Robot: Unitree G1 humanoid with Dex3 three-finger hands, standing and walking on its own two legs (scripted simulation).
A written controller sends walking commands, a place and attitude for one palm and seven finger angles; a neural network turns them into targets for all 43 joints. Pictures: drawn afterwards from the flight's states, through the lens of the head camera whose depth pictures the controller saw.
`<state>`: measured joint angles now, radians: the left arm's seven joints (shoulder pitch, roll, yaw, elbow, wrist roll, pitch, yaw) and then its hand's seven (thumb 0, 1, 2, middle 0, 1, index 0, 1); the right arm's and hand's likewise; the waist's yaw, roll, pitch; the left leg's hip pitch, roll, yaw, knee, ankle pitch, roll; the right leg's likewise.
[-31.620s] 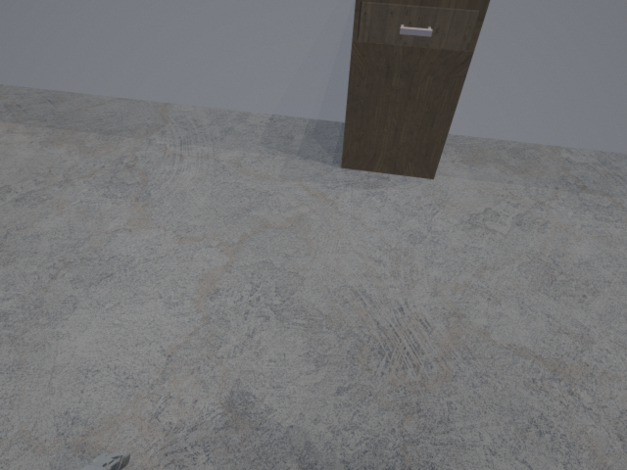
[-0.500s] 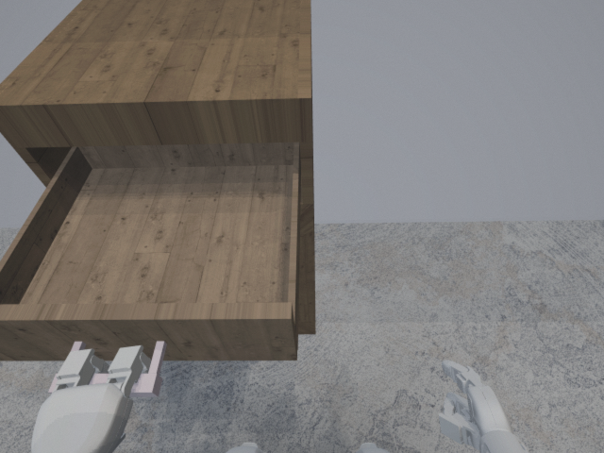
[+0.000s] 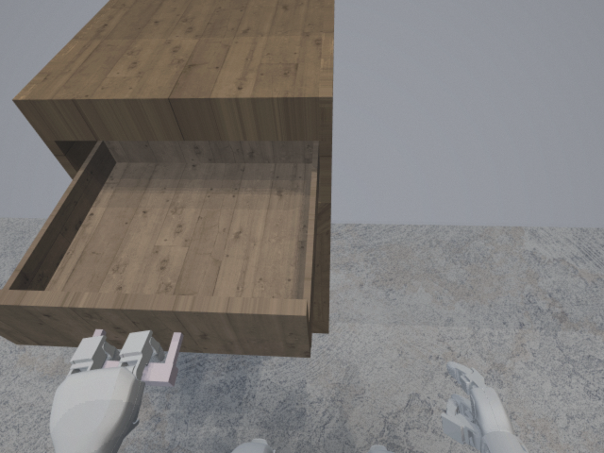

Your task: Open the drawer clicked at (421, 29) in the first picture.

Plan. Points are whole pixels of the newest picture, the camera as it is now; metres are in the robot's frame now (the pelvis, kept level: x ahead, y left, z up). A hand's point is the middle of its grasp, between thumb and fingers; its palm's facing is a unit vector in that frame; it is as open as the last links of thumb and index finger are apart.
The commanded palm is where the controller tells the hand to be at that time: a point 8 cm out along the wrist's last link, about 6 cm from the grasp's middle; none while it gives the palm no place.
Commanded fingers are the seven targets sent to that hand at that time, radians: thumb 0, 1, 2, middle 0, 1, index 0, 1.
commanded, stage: open the thumb to release the handle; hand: left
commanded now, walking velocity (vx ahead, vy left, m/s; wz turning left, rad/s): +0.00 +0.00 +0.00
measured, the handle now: (131, 355) +0.23 +0.24 +0.02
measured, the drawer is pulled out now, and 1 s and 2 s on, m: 0.30 0.30 0.30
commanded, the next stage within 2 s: lift the hand off the handle in 0.30 s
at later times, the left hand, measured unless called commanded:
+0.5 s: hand (124, 409) +0.17 +0.24 +0.00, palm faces +0.02 -0.07 -1.00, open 13.6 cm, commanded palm +0.15 +0.24 +0.05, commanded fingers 0.00 -0.50 0.30 -0.30 -1.20 -0.30 -1.20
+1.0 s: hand (117, 390) +0.18 +0.24 +0.03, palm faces +0.04 -0.08 -1.00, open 13.4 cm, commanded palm +0.16 +0.23 +0.09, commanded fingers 0.00 -0.50 0.30 -0.30 -1.20 -0.30 -1.20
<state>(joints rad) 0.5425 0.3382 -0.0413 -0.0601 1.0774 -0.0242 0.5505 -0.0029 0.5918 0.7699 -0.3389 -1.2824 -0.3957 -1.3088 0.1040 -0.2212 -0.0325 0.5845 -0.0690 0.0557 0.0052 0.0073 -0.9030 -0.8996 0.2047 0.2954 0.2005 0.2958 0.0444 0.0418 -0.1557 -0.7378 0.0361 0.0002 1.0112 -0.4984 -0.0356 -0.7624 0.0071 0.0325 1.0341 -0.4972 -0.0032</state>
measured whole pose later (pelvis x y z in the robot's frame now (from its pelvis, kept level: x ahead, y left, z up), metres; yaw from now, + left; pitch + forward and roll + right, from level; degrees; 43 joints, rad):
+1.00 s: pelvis -0.01 +0.00 +0.02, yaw +1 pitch +8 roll +0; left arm 0.44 0.36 -0.08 -0.07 1.05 0.02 0.44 0.00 -0.49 0.31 -0.32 -1.20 -0.39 -1.23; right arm 0.12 -0.22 -0.02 0.59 -0.05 0.05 -0.04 0.01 -0.90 -0.90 0.21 0.30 0.20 0.30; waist 0.05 0.05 -0.12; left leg -0.60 0.03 -0.02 0.89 -0.43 -0.03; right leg -0.61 0.00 0.01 0.89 -0.43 0.00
